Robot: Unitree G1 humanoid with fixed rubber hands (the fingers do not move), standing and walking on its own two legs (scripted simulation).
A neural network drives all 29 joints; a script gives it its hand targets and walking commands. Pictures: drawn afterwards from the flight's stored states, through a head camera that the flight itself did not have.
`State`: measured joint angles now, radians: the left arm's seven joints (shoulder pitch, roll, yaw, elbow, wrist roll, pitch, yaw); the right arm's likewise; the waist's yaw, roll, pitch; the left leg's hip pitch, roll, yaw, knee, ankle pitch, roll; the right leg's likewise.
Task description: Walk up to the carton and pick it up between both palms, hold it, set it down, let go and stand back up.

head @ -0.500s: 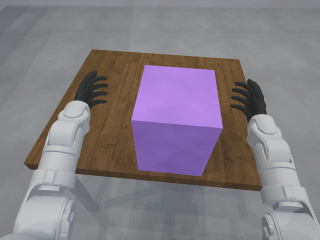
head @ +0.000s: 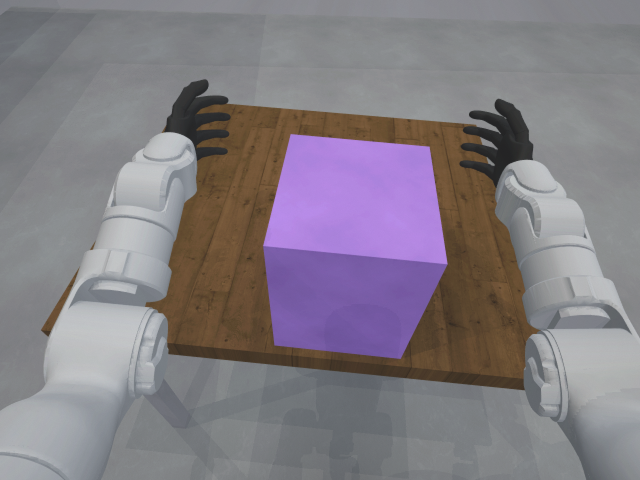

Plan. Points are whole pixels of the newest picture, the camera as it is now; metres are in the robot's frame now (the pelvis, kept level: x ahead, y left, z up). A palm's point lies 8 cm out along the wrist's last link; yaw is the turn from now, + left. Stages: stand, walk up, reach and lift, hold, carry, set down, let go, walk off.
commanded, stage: reach and lift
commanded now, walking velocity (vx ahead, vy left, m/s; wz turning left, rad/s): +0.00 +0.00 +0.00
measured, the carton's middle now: (347, 251) +0.42 -0.02 +0.02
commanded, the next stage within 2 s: none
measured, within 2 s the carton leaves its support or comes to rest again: neither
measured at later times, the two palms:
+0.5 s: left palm (191, 182) +0.44 +0.20 +0.12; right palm (479, 201) +0.43 -0.19 +0.12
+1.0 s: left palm (211, 201) +0.44 +0.18 +0.08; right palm (460, 216) +0.44 -0.18 +0.09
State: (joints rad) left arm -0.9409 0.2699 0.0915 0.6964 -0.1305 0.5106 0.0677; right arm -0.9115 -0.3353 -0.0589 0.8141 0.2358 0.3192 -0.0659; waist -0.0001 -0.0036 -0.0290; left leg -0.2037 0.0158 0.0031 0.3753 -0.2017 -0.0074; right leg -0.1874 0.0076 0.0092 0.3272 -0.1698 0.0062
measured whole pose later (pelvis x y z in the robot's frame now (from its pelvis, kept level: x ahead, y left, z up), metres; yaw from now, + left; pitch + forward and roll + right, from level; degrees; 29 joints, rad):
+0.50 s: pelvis +0.00 +0.00 +0.00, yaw +0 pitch +6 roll -1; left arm -0.98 0.27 0.07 1.14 -0.13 0.07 0.03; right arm -0.92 -0.27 -0.01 1.12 0.24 0.02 -0.07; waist 0.00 -0.02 -0.05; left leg -0.29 0.02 0.00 0.38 -0.19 -0.01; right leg -0.27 0.01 0.01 0.33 -0.16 0.01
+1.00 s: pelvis +0.01 +0.00 +0.00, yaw +0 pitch +14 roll -1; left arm -0.95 0.22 0.05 1.31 -0.13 -0.23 0.03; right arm -0.89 -0.22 0.02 1.18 0.24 -0.19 -0.08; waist 0.00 0.00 -0.15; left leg -0.44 0.02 0.00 0.38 -0.18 -0.01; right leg -0.43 0.01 0.01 0.34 -0.15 0.00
